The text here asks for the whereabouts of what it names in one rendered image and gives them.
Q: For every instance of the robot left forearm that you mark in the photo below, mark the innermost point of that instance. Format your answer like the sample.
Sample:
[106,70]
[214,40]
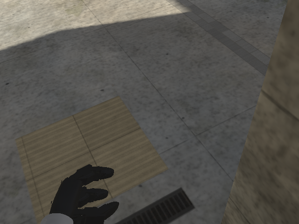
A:
[57,218]

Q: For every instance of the robot left hand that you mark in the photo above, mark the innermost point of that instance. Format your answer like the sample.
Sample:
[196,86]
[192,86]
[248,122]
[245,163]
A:
[71,196]

